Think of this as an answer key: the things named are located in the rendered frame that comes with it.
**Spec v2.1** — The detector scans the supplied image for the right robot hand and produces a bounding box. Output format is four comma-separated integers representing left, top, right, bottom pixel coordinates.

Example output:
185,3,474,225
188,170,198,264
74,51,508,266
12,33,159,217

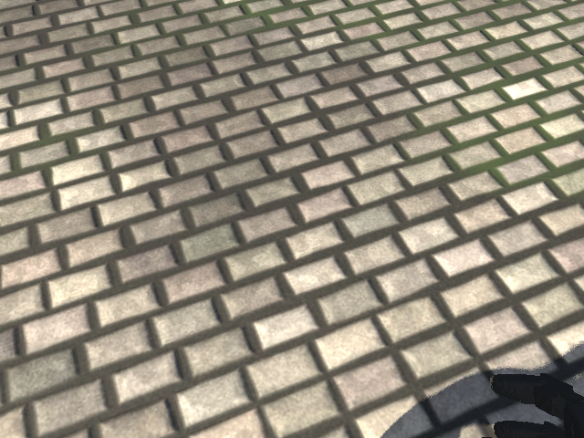
482,373,584,438

